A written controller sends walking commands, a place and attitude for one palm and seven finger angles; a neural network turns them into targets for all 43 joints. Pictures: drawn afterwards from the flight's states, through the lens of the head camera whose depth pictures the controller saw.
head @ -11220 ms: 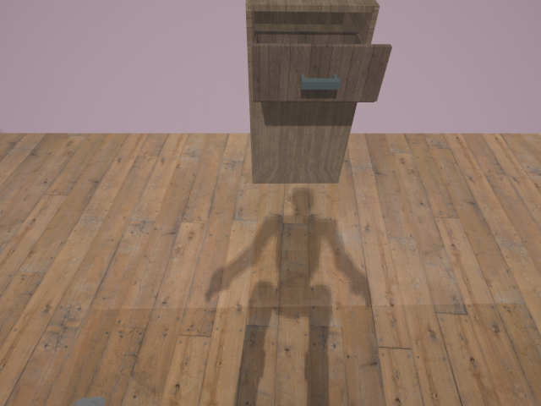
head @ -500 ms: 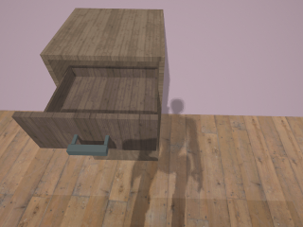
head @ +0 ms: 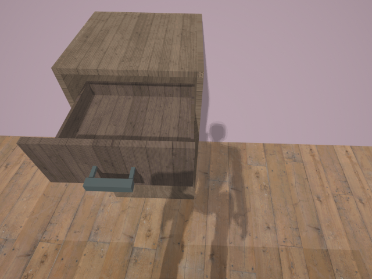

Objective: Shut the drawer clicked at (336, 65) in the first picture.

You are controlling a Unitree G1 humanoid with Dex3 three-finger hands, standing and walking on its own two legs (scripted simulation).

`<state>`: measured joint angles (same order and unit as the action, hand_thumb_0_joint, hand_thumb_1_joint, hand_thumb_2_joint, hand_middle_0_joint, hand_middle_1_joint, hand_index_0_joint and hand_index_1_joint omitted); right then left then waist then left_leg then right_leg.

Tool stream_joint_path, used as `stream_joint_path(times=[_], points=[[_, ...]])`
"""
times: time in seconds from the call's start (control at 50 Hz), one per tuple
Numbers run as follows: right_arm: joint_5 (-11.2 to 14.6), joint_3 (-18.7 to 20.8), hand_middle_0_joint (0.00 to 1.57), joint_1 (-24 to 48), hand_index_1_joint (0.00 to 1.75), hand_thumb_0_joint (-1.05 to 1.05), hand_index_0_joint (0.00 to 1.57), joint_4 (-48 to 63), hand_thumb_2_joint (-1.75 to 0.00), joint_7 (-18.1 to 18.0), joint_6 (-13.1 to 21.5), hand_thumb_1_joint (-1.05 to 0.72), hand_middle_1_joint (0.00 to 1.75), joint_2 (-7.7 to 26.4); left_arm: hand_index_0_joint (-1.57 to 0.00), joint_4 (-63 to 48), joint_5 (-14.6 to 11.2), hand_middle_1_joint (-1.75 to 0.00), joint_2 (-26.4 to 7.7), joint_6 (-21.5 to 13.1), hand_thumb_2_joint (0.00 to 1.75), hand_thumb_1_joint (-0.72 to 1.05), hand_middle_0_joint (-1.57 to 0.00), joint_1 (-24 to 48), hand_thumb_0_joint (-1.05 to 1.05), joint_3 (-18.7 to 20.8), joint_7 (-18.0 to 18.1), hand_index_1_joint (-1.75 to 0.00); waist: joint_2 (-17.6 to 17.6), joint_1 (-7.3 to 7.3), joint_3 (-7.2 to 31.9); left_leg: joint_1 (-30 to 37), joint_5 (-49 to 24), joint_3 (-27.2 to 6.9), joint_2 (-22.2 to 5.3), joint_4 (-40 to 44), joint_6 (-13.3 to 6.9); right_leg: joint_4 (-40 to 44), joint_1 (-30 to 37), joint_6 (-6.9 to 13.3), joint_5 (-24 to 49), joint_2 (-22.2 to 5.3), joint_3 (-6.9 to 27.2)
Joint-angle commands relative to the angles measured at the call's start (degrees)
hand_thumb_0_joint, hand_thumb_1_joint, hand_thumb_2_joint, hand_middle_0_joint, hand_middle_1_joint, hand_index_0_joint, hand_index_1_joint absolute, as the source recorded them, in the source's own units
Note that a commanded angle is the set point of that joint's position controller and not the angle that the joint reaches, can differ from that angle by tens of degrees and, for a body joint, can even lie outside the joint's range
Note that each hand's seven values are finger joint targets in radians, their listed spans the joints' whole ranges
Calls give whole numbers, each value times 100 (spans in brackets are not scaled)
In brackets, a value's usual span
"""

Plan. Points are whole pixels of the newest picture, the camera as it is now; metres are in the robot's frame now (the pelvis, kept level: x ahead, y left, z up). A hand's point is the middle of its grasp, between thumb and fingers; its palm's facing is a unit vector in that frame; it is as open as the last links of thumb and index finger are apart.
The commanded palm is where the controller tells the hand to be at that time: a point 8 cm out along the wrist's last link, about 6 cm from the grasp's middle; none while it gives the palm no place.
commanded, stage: look again from close up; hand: left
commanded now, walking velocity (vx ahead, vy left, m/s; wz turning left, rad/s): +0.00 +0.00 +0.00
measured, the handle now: (111, 177) +0.35 +0.22 -0.02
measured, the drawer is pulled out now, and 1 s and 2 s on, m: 0.28 0.28 0.28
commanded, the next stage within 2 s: raise the hand and make a fist in 0.22 s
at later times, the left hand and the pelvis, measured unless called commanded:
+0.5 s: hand (95, 278) +0.14 +0.20 -0.06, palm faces +0.24 -0.96 -0.16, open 7.0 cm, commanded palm +0.09 +0.22 -0.06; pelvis -0.02 +0.01 -0.01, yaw +3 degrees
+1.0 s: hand (109, 272) +0.14 +0.16 -0.01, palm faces -0.01 -1.00 -0.02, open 4.6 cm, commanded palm +0.11 +0.22 +0.00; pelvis -0.06 +0.01 -0.08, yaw +5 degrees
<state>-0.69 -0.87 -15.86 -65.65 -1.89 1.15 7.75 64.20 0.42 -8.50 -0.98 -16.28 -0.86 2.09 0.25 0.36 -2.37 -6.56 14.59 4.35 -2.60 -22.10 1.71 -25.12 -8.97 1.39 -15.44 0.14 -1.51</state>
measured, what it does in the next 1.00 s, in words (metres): lowers itself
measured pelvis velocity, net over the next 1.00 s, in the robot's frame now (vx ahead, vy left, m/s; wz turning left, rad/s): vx -0.06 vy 0.01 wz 0.08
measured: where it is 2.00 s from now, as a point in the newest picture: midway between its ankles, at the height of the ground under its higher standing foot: outside the picture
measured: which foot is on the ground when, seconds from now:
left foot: down 0.00-1.00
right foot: down 0.00-1.00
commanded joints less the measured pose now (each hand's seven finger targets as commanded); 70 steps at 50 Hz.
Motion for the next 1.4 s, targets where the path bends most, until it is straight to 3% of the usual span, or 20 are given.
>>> stream_joint_path(times=[0.0,0.28,0.3,0.32,0.34,0.36,0.38,0.4,0.44,0.52,0.58,0.64,0.74,0.8,0.86,0.96,1.0,1.06,1.2,1.38], points=[[17,79,20,-434,30,0,20,116,-90,-6,48,-90,30,499,-20,-140,11,-30,-581,-80,90,90,-20,-425,0,110,9,-30,4,-9,-193,-67,-912,-337,-366,287,-244,454,-249,94,1296,-581,521],[22,94,20,-504,30,0,20,87,-90,-19,70,-90,30,445,-20,-115,21,-30,-502,-88,90,90,-20,-502,0,117,15,-30,-41,-8,-185,-74,-1023,-343,-378,278,-257,403,-261,93,1371,-570,502],[60,168,20,175,30,0,20,491,-90,44,117,-90,30,707,-20,98,97,-30,-698,-215,90,90,-20,-816,0,165,238,-30,144,165,-188,-729,-1319,-94,-453,-1165,-77,309,-133,-93,4113,-1022,810],[305,217,20,-3,30,0,20,2478,-90,-234,985,-90,30,1710,-22,-8742,-1162,-32,-1704,-1470,90,90,-22,3328,0,426,103,-32,-786,-513,2699,762,-1680,-236,249,-289,-343,-173,577,9,3235,-463,499],[176,207,20,448,30,0,20,2194,-90,-408,1433,-90,30,1192,-24,-7210,-621,-34,-1379,-1169,90,90,-24,915,0,596,413,-34,-1561,53,2702,873,-2413,-152,110,-246,-395,-414,421,136,1983,-166,261],[351,305,20,481,30,0,20,2273,-90,-360,1614,-90,30,1010,-26,-6262,-771,-37,-192,-340,90,90,-26,-622,0,-82,626,-37,-1178,-99,1552,133,-2423,-319,-86,-292,-264,-338,-238,31,1131,-189,-165],[389,248,20,271,30,0,20,2092,-90,-328,1673,-90,30,1133,-28,-6339,-871,-39,460,-229,90,90,-28,-487,0,-592,483,-39,-359,-239,751,-225,-1747,-324,-34,-437,-295,-246,-654,-57,1093,-139,-296],[361,305,20,428,30,0,20,2410,-90,-319,1813,-90,30,1303,-30,-6774,-979,-41,266,-488,90,90,-30,-89,0,-552,398,-41,178,-407,197,-549,-1027,-455,40,-619,-369,-225,-1135,-144,793,-147,-333],[180,417,20,398,30,0,20,2760,-90,-275,1976,-90,30,1414,-34,-6598,-958,-45,189,-1089,90,90,-34,-298,0,-334,177,-45,997,-508,217,-1220,-77,-485,200,-1069,-352,-419,-1934,-189,-322,-112,-412],[96,553,20,756,30,0,20,3531,-90,84,2013,-90,30,1276,-42,-5908,-1195,-54,389,-2551,90,90,-42,-2109,0,24,-868,-54,1412,199,649,-2630,323,-347,331,-1949,-120,-1507,-2356,-68,-741,-84,-345],[102,689,20,968,30,0,20,4023,-90,344,1719,-90,30,1312,-48,-6028,-1113,-60,-424,-3486,90,90,-48,-2391,0,893,-1547,-60,397,457,1118,-3177,143,-150,421,-2645,-87,-2368,-2421,97,-119,-150,-165],[189,611,20,1206,30,0,20,4715,-90,299,1370,-90,30,1251,-54,-7187,-1055,-67,-372,-3004,90,90,-54,-1965,0,616,-1447,-67,-67,449,1474,-3371,407,-31,459,-2780,-207,-2572,-2474,79,-276,-139,-58],[157,497,20,697,30,0,20,4935,-90,100,1186,-90,30,1135,-64,-9015,-1052,-78,-492,-2943,90,90,-64,-829,0,509,-899,-78,-487,-17,1885,-3113,423,-359,290,-3146,-320,-2593,-2900,35,-396,-37,41],[129,360,20,578,30,0,20,4768,-90,7,1273,-90,30,1177,-70,-9244,-1054,-84,-387,-3129,90,90,-70,-210,0,119,-1077,-84,-478,-396,1775,-3119,510,-537,204,-3400,-351,-2638,-3361,1,-551,18,6],[183,275,20,604,30,0,20,4644,-90,-50,1436,-90,30,1257,-76,-8823,-1112,-91,-365,-2853,90,90,-76,-236,0,-135,-1438,-91,-342,-487,1653,-3224,762,-629,180,-3394,-360,-2475,-3385,-13,-907,26,34],[264,259,20,766,30,0,20,4707,-90,-155,1352,-90,30,1207,-86,-8231,-1154,-101,-796,-1693,90,90,-86,-972,0,497,-1422,-101,170,-63,1762,-3309,843,-621,237,-2944,-319,-2079,-2654,-61,-1336,-33,48],[264,247,20,781,30,0,20,4795,-90,-146,1315,-90,30,1090,-90,-8666,-1247,-106,-698,-1503,90,90,-90,-1226,0,659,-1220,-106,-29,120,2050,-3077,511,-555,262,-2781,-301,-2084,-2273,-54,-932,-79,-11],[226,244,20,848,30,0,20,4735,-90,-143,1305,-90,30,1013,-96,-8857,-1249,-112,-669,-1553,90,90,-96,-1420,0,776,-865,-112,341,152,1830,-3016,234,-561,219,-2627,-301,-2130,-2162,-71,-504,-32,-192],[189,299,20,610,30,0,20,4642,-90,-29,1533,-90,30,1127,-110,-9343,-1108,-127,-488,-2182,90,90,-110,-1663,0,328,-770,-127,-142,-30,1569,-2783,277,-480,228,-2559,-292,-2097,-2362,-51,-500,-63,-201],[226,319,20,516,30,0,20,4702,-90,-55,1468,-90,30,1136,-128,-9723,-1058,-147,-550,-1984,90,90,-128,-1842,0,359,-741,-147,-130,-2,1607,-2382,-161,-483,222,-2389,-311,-2033,-2056,-57,145,-44,-276]])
